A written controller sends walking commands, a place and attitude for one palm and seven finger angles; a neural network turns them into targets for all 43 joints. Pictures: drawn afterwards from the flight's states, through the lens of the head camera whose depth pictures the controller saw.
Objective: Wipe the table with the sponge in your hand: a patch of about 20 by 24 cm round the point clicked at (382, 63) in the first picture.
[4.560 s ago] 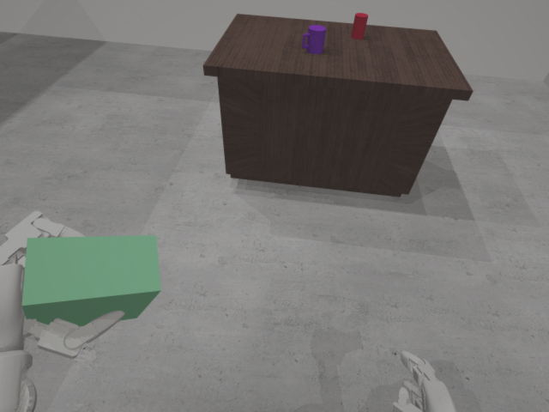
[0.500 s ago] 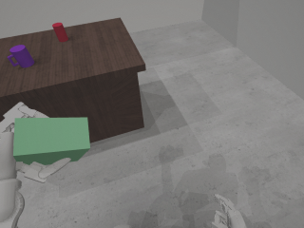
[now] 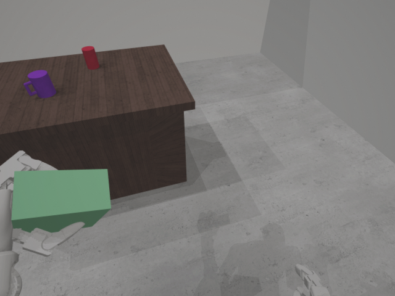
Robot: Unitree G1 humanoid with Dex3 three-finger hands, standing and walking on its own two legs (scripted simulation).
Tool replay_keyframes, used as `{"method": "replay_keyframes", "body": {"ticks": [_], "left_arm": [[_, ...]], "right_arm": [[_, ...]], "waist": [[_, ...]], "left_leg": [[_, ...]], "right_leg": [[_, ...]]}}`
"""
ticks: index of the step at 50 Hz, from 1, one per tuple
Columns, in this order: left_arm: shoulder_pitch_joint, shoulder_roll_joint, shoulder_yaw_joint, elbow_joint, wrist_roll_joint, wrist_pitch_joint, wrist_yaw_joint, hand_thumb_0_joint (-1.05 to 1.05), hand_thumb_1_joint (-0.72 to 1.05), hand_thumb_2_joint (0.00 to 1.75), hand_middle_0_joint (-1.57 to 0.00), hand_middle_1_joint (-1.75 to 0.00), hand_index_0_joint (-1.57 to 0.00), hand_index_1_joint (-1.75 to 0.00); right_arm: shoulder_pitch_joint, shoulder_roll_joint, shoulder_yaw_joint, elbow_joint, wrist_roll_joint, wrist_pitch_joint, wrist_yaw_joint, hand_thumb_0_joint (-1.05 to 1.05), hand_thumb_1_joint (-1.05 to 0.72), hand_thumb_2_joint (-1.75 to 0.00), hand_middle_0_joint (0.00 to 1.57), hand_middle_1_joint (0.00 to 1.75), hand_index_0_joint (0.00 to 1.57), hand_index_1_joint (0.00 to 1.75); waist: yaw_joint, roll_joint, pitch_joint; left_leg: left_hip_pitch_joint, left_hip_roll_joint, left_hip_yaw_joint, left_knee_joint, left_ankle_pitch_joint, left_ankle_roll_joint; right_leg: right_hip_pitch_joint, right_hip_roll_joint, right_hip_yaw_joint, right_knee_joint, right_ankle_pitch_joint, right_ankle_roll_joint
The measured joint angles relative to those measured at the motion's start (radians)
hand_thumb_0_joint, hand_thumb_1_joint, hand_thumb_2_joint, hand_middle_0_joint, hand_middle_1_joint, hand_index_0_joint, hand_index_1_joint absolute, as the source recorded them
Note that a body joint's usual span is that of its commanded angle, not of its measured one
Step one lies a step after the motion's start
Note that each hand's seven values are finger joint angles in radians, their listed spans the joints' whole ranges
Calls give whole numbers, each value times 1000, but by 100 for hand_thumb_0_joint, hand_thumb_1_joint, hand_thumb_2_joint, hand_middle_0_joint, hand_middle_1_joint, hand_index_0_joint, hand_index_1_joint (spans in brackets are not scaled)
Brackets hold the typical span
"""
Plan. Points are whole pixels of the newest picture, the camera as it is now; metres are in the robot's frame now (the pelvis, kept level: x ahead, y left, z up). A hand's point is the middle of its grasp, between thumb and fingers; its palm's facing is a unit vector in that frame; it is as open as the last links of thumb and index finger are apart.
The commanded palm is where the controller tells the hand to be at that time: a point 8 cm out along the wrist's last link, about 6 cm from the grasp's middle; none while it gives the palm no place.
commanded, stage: take the last steps up to it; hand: left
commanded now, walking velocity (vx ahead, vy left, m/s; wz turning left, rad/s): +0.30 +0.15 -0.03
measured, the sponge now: (73, 202) +0.22 +0.21 +0.15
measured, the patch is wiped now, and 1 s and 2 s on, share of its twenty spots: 0.00 0.00 0.00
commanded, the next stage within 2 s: none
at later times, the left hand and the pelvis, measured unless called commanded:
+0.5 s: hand (54, 158) +0.30 +0.27 +0.17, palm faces +0.35 -0.81 -0.46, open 10.4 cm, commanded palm +0.25 +0.33 +0.18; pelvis +0.08 +0.05 -0.01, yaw -1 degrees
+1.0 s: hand (69, 121) +0.41 +0.30 +0.16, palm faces +0.38 -0.81 -0.45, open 10.4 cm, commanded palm +0.35 +0.34 +0.18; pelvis +0.18 +0.07 -0.01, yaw -2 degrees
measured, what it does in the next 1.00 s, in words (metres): walks ahead: right foot, then left foot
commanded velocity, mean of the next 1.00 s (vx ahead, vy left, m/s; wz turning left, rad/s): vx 0.30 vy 0.13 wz -0.01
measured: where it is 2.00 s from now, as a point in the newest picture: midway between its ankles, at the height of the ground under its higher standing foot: (176, 279)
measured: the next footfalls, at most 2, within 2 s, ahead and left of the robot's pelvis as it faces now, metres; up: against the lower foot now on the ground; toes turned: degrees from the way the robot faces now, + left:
right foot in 0.10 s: +0.08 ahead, -0.10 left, +0.00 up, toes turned -8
left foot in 0.50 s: +0.17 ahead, +0.18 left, +0.00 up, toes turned +8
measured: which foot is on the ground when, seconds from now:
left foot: down 0.00-0.12, up 0.14-0.48, down 0.50-0.88, up 0.90-1.00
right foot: up 0.00-0.08, down 0.10-0.50, up 0.52-0.86, down 0.88-1.00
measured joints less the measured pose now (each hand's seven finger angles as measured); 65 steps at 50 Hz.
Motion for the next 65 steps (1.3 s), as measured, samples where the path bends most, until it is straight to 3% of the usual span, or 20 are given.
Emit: {"method": "replay_keyframes", "body": {"ticks": [5, 6, 8, 11, 13, 15, 19, 25, 28, 30, 32, 37, 43, 46, 49, 51, 56, 60, 62, 65], "left_arm": [[-2, 18, 3, -20, -8, -6, -5, -1, -51, 101, -69, -137, -69, -137], [-12, 19, 0, -19, -5, -10, -8, -1, -51, 101, -69, -137, -69, -137], [-40, 10, -13, -6, -7, -15, -18, -1, -51, 101, -69, -137, -69, -137], [-35, -18, -16, 22, -18, -23, -31, -1, -51, 101, -69, -137, -69, -137], [-1, -26, -7, 25, -19, -28, -35, -1, -51, 101, -69, -137, -69, -137], [25, -19, -1, 12, -16, -30, -35, -1, -51, 101, -69, -137, -69, -137], [51, 9, 7, -60, -13, -30, -21, -1, -51, 101, -69, -137, -69, -137], [68, 40, 38, -183, -20, -35, 8, -1, -51, 101, -69, -137, -69, -137], [15, 64, 64, -148, -20, -41, 16, -1, -51, 101, -69, -137, -69, -137], [-10, 71, 72, -108, -21, -33, 13, -1, -51, 101, -69, -138, -69, -137], [-16, 64, 73, -93, -24, -19, 8, -1, -51, 101, -69, -138, -69, -137], [27, 28, 37, -133, -28, -12, -8, -1, -51, 101, -69, -138, -69, -137], [59, 55, 32, -118, -24, 0, -16, -1, -51, 101, -69, -138, -69, -137], [9, 44, 32, -72, -17, 5, -18, -1, -51, 101, -69, -138, -70, -137], [-30, 1, 20, -29, -23, 7, -22, -1, -51, 101, -69, -138, -70, -137], [-18, -19, 17, -24, -20, 1, -20, -1, -51, 101, -69, -138, -70, -137], [30, 1, 5, -108, -12, -13, -14, -1, -51, 101, -69, -138, -70, -137], [64, 34, 20, -200, -17, -19, 2, -1, -51, 101, -69, -138, -70, -137], [56, 59, 46, -216, -23, -28, 12, -1, -51, 101, -69, -138, -70, -137], [-2, 82, 73, -144, -22, -38, 16, -1, -51, 101, -69, -138, -70, -137]], "right_arm": [[-13, 46, 45, -1, -6, -9, 12, 1, -90, -90, 20, 30, 21, 30], [-20, 43, 47, 1, -6, -6, 15, 1, -90, -90, 21, 30, 21, 30], [-45, 32, 42, 26, -7, 14, 21, 1, -90, -90, 21, 30, 21, 30], [-69, 7, 30, 53, -5, 43, 32, 1, -90, -90, 21, 30, 21, 30], [-74, -11, 22, 47, -3, 54, 31, 1, -90, -90, 21, 30, 21, 30], [-75, -28, 11, 33, -3, 57, 27, 1, -90, -90, 21, 30, 21, 30], [-68, -64, -17, 2, -5, 47, 18, 1, -90, -90, 20, 30, 21, 30], [-48, -94, -52, -43, -1, 31, 1, 1, -90, -90, 20, 30, 20, 30], [-75, -44, -55, -41, 5, 31, -5, 1, -91, -90, 20, 30, 20, 30], [-82, -8, -35, -34, 5, 22, 0, 1, -91, -90, 20, 30, 20, 30], [-80, 23, -11, -29, 10, 12, 11, 1, -91, -90, 20, 30, 20, 30], [-54, 60, 33, -24, 7, -11, 24, 1, -90, -90, 20, 30, 21, 30], [-26, 58, 51, -3, 1, 2, 13, 1, -90, -90, 21, 30, 21, 30], [-47, 24, 37, 24, 1, 27, 11, 1, -90, -90, 21, 30, 21, 30], [-75, -11, 16, 51, 1, 47, 20, 1, -90, -90, 21, 30, 21, 30], [-85, -32, 10, 43, 0, 55, 20, 1, -90, -90, 21, 30, 21, 30], [-86, -60, -11, -12, -5, 54, 12, 1, -90, -90, 20, 30, 20, 30], [-70, -78, -32, -54, -7, 44, -1, 1, -90, -90, 20, 30, 20, 30], [-71, -70, -45, -66, -2, 39, -10, 1, -90, -90, 20, 30, 20, 30], [-84, -19, -35, -53, 3, 39, -10, 1, -91, -90, 20, 30, 20, 30]], "waist": [[16, 36, 14], [17, 53, 22], [18, 71, 44], [27, 55, 64], [17, 43, 73], [7, 24, 86], [3, -19, 119], [2, -38, 105], [0, -68, 106], [-10, -59, 89], [-13, -49, 73], [-7, -14, 61], [12, 22, 55], [17, 54, 64], [26, 37, 79], [17, 20, 82], [-4, -38, 108], [-2, -53, 112], [1, -62, 107], [3, -68, 94]], "left_leg": [[-23, 5, -1, 65, -44, -21], [-48, 16, -7, 119, -77, -10], [-133, 7, -40, 337, -140, -13], [-250, -6, -53, 594, -86, -35], [-303, 12, -52, 635, -40, -46], [-325, 35, -45, 572, -9, -49], [-279, 64, -10, 301, 13, -38], [-100, 38, 63, -15, 75, -21], [-99, 26, 87, 63, 24, -6], [-88, 35, 85, 60, 7, 1], [-70, 43, 87, 32, 10, 2], [-22, 44, 94, -26, 8, 3], [1, 38, 89, 35, -69, -15], [-90, 45, 37, 294, -155, -18], [-215, 12, -16, 594, -157, -39], [-273, 25, -25, 639, -120, -47], [-262, 76, -2, 327, -51, -40], [-146, 65, 39, 49, 44, -36], [-117, 52, 57, 34, 97, -27], [-111, 53, 72, 88, 24, -23]], "right_leg": [[113, 1, -41, -283, 53, -2], [115, 9, -51, -302, 129, -23], [107, 8, -67, -268, 145, -58], [130, -5, -52, -302, 137, -63], [150, -11, -42, -354, 159, -52], [170, -23, -37, -399, 177, -45], [194, -50, -24, -432, 178, -23], [190, -72, 6, -319, 82, 28], [85, -61, 54, 4, -74, 7], [8, -34, 37, 176, -99, 6], [-52, -26, 9, 230, -65, 10], [-78, -35, -40, 30, 49, 19], [64, -6, -81, -302, 127, 12], [79, 7, -98, -288, 163, -59], [105, -10, -83, -290, 133, -65], [129, -18, -73, -330, 146, -51], [177, -47, -59, -386, 152, -28], [196, -63, -38, -339, 101, 7], [167, -76, -9, -220, 37, 13], [58, -40, 38, 91, -94, 0]]}}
